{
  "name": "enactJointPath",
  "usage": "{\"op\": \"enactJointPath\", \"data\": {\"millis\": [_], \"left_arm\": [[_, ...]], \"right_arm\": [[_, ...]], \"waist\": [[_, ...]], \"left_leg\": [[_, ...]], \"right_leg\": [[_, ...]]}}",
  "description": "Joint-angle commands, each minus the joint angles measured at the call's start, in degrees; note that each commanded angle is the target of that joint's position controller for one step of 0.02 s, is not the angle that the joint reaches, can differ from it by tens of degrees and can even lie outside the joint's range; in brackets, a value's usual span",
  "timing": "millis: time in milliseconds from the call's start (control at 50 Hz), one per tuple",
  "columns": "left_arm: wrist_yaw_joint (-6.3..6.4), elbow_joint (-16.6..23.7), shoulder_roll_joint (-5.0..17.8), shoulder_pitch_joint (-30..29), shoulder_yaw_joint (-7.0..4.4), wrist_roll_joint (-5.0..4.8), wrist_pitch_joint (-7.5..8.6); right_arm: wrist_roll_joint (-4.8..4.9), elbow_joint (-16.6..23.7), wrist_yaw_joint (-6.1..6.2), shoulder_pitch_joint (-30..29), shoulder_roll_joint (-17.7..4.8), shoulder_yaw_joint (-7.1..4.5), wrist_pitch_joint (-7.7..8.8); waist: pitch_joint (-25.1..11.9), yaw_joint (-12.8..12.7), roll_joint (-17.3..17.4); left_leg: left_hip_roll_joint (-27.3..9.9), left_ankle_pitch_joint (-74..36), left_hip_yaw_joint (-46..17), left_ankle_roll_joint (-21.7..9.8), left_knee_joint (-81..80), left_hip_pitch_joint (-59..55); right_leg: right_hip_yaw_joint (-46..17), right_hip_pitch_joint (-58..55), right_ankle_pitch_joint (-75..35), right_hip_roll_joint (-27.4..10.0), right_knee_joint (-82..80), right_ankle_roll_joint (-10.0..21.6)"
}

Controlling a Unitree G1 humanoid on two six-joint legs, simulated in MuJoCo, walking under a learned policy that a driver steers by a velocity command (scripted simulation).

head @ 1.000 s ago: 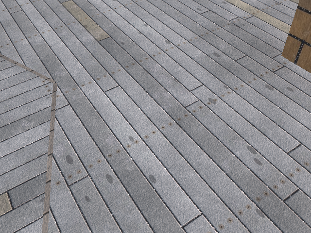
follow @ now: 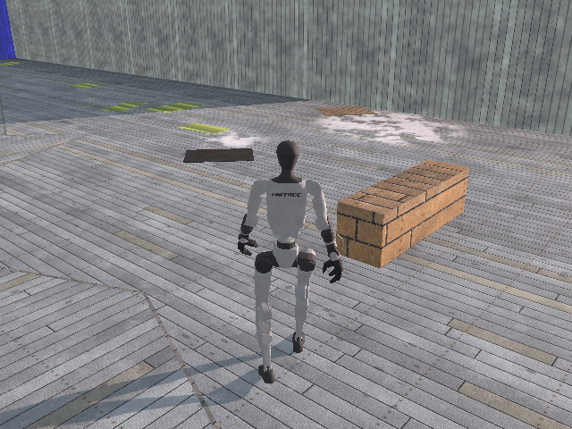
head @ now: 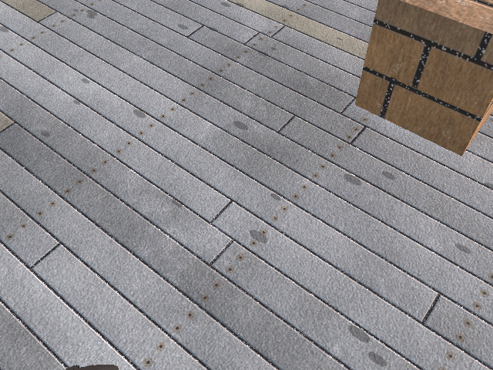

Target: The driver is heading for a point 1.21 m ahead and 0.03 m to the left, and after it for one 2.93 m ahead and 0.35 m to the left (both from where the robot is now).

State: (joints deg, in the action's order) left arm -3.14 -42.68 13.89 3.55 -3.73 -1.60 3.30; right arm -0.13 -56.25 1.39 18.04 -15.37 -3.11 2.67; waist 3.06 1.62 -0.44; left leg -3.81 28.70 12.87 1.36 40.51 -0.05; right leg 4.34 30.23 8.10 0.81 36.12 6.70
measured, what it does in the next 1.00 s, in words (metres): walks ahead: left foot, then right foot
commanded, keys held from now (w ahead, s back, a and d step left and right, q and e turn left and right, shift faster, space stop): w+e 0.14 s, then w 0.66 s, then w+q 0.20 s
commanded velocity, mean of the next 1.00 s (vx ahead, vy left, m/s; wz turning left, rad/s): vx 0.50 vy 0.00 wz -0.17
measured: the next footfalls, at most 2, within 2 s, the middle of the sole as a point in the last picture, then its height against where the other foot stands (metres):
left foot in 0.48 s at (221, 355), level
right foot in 1.00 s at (320, 266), level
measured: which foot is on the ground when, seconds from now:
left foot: up 0.00-0.46, down 0.48-1.00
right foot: down 0.00-0.50, up 0.52-0.98, down 1.00-1.00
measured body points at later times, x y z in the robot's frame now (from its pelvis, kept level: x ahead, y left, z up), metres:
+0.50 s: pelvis +0.31 +0.02 +0.01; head +0.34 +0.01 +0.46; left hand +0.37 +0.30 -0.11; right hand +0.47 -0.26 -0.08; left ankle +0.44 +0.10 -0.72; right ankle +0.12 -0.07 -0.70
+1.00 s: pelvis +0.58 -0.05 +0.01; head +0.61 -0.05 +0.46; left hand +0.85 +0.13 -0.05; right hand +0.49 -0.32 -0.12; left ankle +0.44 +0.10 -0.71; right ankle +0.68 -0.18 -0.72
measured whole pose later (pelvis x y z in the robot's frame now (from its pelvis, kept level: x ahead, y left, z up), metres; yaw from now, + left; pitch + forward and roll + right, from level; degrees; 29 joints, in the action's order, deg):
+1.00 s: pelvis +0.58 -0.05 +0.01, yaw -7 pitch +3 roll +1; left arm -1.5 -38.0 14.0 0.8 -1.9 -0.5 6.3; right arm 1.2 -53.3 0.2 24.5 -16.1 -3.0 3.1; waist 0.8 5.8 -1.0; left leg 1.4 24.6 -2.6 -0.5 22.2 -0.3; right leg -0.7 27.3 1.9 -1.5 26.3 1.8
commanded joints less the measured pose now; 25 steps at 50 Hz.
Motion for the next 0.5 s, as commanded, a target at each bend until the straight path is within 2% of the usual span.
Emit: {"op": "enactJointPath", "data": {"millis": [20, 40, 60, 80, 100, 120, 160, 200, 260, 320, 380, 420, 440, 460, 480, 500], "left_arm": [[1.36, -0.1, 14.8, 22.3, -4.62, 0.71, 0.23], [1.43, -0.2, 11.8, 19.8, -3.78, 1.21, 0.82], [1.43, 0.7, 10.1, 15.4, -3.25, 0.88, 1.23], [1.41, 1.8, 8.3, 11.4, -2.67, 0.94, 1.3], [1.58, 2.7, 7.4, 9.5, -2.24, 1.55, 1.44], [1.72, 3.1, 7.5, 8.8, -2.19, 1.44, 1.45], [2.4, 3.0, 8.7, 9.6, -2.42, 0.98, 1.63], [3.23, 2.4, 9.8, 11.6, -2.64, 0.96, 1.64], [3.73, 1.3, 9.4, 14.4, -2.39, 0.78, 1.32], [3.48, -0.4, 9.9, 17.4, -2.34, 0.73, 1.45], [3.67, -1.8, 9.9, 19.2, -2.36, 0.64, 1.09], [4.06, -2.2, 10.5, 19.1, -2.59, 0.81, 0.53], [4.17, -2.0, 10.9, 18.3, -2.65, 0.86, 0.24], [4.18, -1.7, 10.5, 17.2, -2.4, 1.01, -0.04], [4.08, -0.7, 8.9, 16.4, -1.55, 1.51, -0.09], [3.88, -0.1, 5.0, 22.5, -0.29, 1.54, 0.59]], "right_arm": [[1.16, 8.5, -1.79, -2.3, -5.8, 0.05, 5.24], [3.06, 10.6, -2.19, -8.0, -8.0, -0.66, 6.59], [2.52, 10.7, -1.9, -8.6, -7.4, -0.47, 7.09], [1.25, 9.9, -1.48, -8.4, -7.6, -0.97, 6.78], [0.8, 9.9, -1.44, -6.8, -8.0, -1.4, 5.93], [0.41, 10.2, -1.46, -5.8, -7.8, -1.59, 5.04], [-0.42, 10.7, -1.32, -6.3, -6.1, -1.41, 3.81], [-0.79, 12.1, -1.15, -10.4, -4.9, -0.92, 3.38], [-0.5, 13.4, -1.65, -16.1, -3.2, -0.1, 3.77], [0.39, 15.0, -2.25, -20.8, -3.8, 0.02, 4.19], [0.41, 16.4, -2.98, -22.9, -5.7, -0.38, 4.83], [0.42, 16.4, -3.37, -21.4, -6.6, -0.69, 5.24], [0.43, 15.9, -3.38, -18.7, -7.4, -1.09, 5.41], [0.32, 14.1, -3.19, -12.7, -8.8, -1.94, 5.51], [-0.28, 12.3, -2.93, -3.8, -11.1, -2.78, 5.54], [-0.97, 11.1, -2.72, 4.6, -15.8, -4.1, 5.26]], "waist": [[-24.4, -8.8, -7.5], [-16.2, -9.1, -5.5], [-11.2, -6.1, -0.2], [-7.9, -3.7, 2.1], [-7.1, -1.6, 0.7], [-6.5, -0.5, 0.5], [-5.4, 0.2, 0.3], [-3.9, -1.1, -0.8], [-3.3, -4.0, -2.9], [-1.7, -6.3, -4.3], [-0.8, -6.5, -4.5], [-1.0, -5.2, -5.4], [-2.2, -3.5, -6.1], [-5.9, -0.3, -5.7], [-13.3, 3.7, -4.0], [-22.7, 3.6, 7.2]], "left_leg": [[5.5, 4.3, -17.9, -1.8, 42.4, 43.8], [2.4, -1.3, -18.6, -3.6, 40.5, 48.1], [-0.2, -6.3, -18.4, -4.1, 35.2, 45.8], [-1.8, -8.5, -17.9, -3.6, 30.2, 41.7], [-3.0, -9.8, -18.5, -2.9, 27.9, 37.4], [-3.3, -10.3, -18.3, -1.9, 25.3, 35.5], [-3.2, -13.2, -16.6, 0.3, 19.8, 34.8], [-2.7, -20.2, -15.3, 1.8, 11.7, 35.8], [-0.6, -33.5, -14.0, 1.6, -2.4, 31.7], [0.6, -38.6, -14.0, 0.5, -8.4, 30.6], [0.8, -33.1, -14.9, -1.9, -11.8, 34.5], [1.3, -28.1, -14.6, -3.6, -12.8, 33.5], [2.4, -25.7, -13.5, -4.7, -13.5, 29.8], [4.0, -26.6, -11.8, -6.2, -15.0, 21.4], [-0.4, -29.5, -15.8, -9.2, -12.4, 6.7], [-13.0, -25.5, -35.8, -17.3, -12.0, -16.0]], "right_leg": [[-51.8, -55.3, 10.8, -20.3, -18.5, 18.2], [-42.7, -50.0, 5.8, -18.5, -19.5, 14.8], [-35.1, -40.8, -0.5, -16.0, -19.6, 12.9], [-29.6, -32.5, -6.3, -13.6, -20.6, 11.3], [-26.9, -27.1, -11.0, -12.3, -21.7, 11.1], [-25.5, -24.2, -12.8, -11.4, -22.7, 11.0], [-21.4, -20.0, -16.8, -10.2, -23.9, 11.0], [-17.8, -18.2, -18.8, -8.8, -24.7, 10.0], [-13.3, -17.0, -14.5, -5.6, -24.2, 6.5], [-15.4, -19.2, -7.5, -7.6, -24.3, 5.7], [-18.6, -27.5, -9.6, -11.3, -20.6, 5.4], [-19.9, -31.5, -14.9, -13.2, -18.1, 4.5], [-19.4, -32.3, -22.1, -12.8, -15.3, 3.7], [-17.5, -31.9, -30.9, -10.3, -8.8, 2.6], [-15.1, -26.0, -29.0, -7.4, 2.9, 0.9], [-11.0, -6.5, -9.5, 0.5, 23.8, -3.3]]}}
